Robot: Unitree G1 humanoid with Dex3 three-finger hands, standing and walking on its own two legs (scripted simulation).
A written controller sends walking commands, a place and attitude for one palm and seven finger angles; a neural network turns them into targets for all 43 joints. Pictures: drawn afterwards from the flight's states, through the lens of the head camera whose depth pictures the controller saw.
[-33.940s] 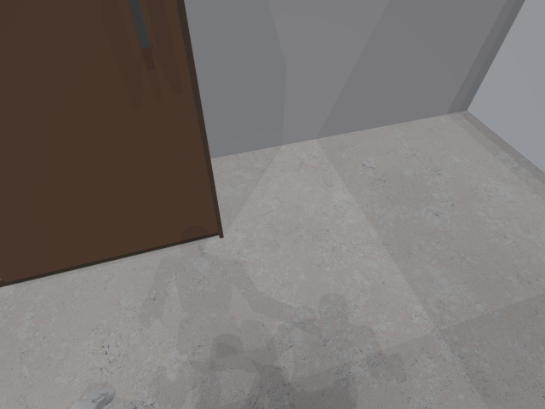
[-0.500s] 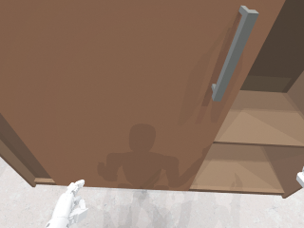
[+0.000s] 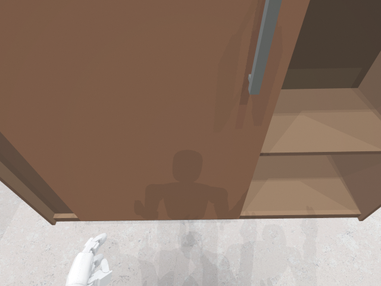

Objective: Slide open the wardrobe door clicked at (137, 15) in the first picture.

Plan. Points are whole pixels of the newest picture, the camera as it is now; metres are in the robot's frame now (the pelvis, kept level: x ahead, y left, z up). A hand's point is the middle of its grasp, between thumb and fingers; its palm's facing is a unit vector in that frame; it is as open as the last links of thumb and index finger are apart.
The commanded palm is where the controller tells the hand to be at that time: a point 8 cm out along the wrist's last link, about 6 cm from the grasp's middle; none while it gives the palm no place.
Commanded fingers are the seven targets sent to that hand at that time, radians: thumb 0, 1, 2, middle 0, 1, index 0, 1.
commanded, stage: step back with the hand held close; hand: right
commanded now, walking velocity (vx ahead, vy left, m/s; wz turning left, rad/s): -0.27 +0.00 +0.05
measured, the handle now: (262, 38) +0.54 -0.12 +0.26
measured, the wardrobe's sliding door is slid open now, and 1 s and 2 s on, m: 0.66 0.66 0.66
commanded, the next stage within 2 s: stop stepping back and stand still in 0.46 s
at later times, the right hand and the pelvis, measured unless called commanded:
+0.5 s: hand out of the picture +0.15 -0.25 +0.18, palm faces +0.37 +0.85 -0.38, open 7.4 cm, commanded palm +0.09 -0.29 +0.19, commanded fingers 0.00 -0.90 -0.90 0.20 0.30 0.20 0.30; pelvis -0.07 +0.00 +0.01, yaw +3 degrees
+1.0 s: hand out of the picture +0.09 -0.29 +0.19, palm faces +0.27 +0.85 -0.46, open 7.4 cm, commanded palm +0.05 -0.34 +0.19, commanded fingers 0.00 -0.90 -0.90 0.20 0.30 0.20 0.30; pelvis -0.13 -0.07 +0.00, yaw +8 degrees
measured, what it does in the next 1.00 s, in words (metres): walks backwards: left foot, then left foot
